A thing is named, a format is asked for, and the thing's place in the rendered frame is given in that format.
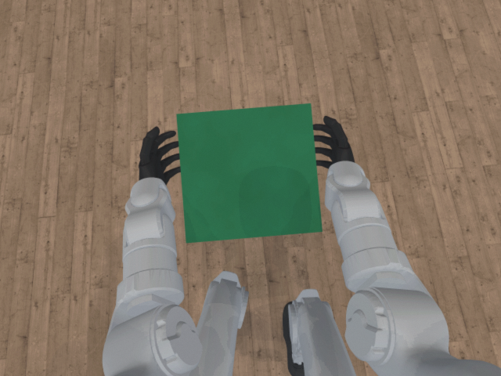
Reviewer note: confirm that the robot left hand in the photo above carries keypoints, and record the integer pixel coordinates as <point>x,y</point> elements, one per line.
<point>150,164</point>

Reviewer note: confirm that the left robot shin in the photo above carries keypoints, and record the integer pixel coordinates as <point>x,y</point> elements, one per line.
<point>224,275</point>

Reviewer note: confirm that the robot right foot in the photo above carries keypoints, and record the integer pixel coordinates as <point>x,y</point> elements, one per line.
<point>295,369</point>

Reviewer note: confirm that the left robot forearm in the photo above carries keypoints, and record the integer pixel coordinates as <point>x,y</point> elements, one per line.
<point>150,273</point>

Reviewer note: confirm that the left robot upper arm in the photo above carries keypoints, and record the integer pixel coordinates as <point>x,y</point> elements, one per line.
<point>160,342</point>

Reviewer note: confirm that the carton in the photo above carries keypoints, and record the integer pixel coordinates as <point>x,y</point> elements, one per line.
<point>248,173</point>

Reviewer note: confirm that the robot right hand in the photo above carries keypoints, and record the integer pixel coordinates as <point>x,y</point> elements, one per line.
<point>341,150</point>

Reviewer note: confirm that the right robot upper arm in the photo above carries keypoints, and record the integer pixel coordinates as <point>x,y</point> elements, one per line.
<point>403,333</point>

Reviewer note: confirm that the right robot forearm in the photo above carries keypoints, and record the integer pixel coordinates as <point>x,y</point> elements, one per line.
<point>371,257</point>

